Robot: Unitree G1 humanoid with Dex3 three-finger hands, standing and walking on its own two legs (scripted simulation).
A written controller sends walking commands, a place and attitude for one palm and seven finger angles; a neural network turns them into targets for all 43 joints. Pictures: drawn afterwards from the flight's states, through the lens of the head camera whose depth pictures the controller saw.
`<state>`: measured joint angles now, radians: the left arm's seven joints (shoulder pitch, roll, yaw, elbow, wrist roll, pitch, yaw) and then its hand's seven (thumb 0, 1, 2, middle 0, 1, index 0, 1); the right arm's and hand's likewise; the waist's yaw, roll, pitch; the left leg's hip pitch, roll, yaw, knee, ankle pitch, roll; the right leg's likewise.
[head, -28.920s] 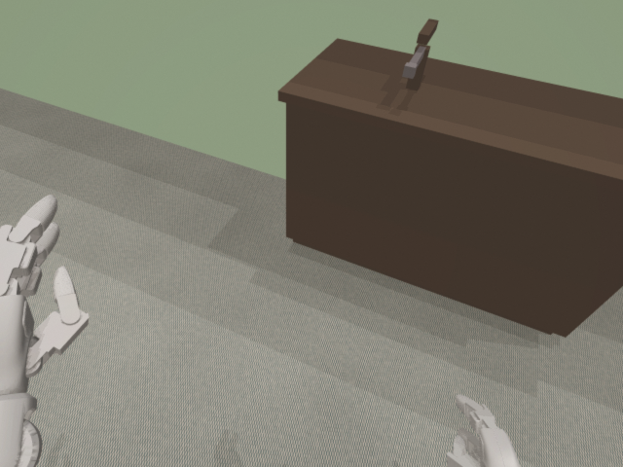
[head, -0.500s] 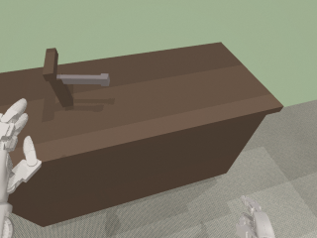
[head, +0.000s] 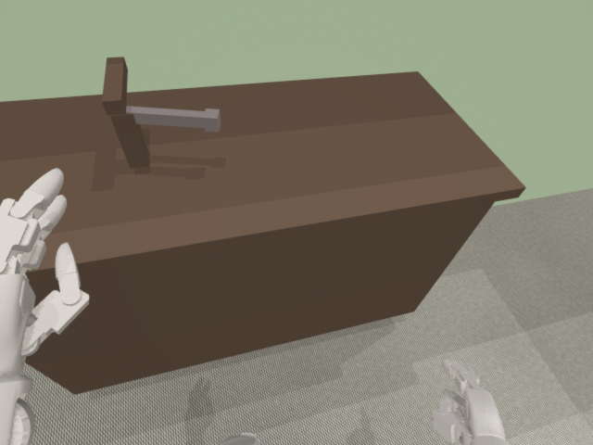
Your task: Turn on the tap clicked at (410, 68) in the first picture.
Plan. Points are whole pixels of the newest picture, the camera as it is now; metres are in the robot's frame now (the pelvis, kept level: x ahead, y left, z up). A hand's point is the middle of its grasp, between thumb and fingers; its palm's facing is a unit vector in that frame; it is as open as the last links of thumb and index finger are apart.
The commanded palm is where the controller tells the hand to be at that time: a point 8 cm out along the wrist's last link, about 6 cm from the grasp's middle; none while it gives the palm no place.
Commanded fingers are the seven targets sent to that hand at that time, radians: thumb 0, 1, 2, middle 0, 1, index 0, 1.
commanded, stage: step back with the hand held close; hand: left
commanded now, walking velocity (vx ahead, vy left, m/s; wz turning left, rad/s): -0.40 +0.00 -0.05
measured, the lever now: (212, 120) +0.60 +0.20 +0.09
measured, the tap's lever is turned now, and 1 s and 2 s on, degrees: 74 74 74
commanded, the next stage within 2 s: stop stepping back and stand still in 0.34 s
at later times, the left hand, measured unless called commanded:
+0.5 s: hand (25, 431) +0.11 +0.21 +0.18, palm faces +0.28 -0.89 -0.35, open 7.4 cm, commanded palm +0.06 +0.26 +0.19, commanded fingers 0.00 0.90 0.90 -0.20 -0.30 -0.20 -0.30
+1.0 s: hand out of the picture +0.00 +0.24 +0.16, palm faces +0.42 -0.86 -0.30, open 7.4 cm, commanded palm -0.05 +0.27 +0.19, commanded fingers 0.00 0.90 0.90 -0.20 -0.30 -0.20 -0.30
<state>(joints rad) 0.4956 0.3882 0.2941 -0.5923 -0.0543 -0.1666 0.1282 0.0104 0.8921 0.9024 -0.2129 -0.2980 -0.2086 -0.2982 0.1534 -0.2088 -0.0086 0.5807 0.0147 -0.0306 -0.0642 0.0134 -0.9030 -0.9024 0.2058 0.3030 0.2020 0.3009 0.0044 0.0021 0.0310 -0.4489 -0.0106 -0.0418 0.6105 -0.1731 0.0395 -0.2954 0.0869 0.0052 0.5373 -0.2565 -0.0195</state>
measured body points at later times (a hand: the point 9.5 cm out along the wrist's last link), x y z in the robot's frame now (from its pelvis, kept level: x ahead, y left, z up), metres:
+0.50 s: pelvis -0.12 -0.01 +0.02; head -0.10 +0.02 +0.47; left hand +0.08 +0.26 +0.20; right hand +0.03 -0.24 -0.07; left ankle -0.14 +0.09 -0.65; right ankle -0.14 -0.12 -0.73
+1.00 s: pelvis -0.21 -0.01 +0.01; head -0.23 +0.00 +0.46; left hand -0.03 +0.28 +0.17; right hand -0.06 -0.24 -0.09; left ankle -0.21 +0.11 -0.67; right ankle -0.16 -0.08 -0.73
